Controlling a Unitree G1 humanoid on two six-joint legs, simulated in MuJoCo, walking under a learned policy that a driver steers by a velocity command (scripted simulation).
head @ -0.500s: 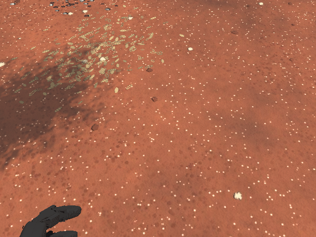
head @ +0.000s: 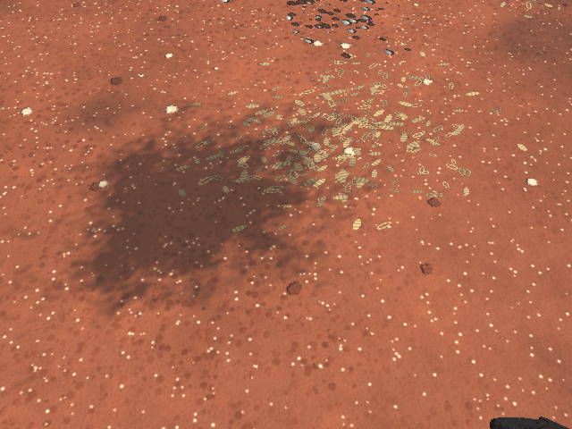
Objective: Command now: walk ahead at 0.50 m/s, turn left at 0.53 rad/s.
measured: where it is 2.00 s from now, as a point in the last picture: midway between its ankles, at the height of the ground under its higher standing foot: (265, 338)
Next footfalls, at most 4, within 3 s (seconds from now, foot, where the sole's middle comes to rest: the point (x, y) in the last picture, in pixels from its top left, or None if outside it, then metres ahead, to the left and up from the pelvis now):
0.02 left None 0.17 0.09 -0.76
0.50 right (341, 420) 0.48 -0.07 -0.76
0.98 left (212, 332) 0.67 0.25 -0.76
1.44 right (323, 345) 0.66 -0.02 -0.76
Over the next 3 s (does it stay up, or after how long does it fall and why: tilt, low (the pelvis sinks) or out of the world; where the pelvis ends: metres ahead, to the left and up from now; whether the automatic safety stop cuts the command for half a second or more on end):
stays up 0.65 0.11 0.02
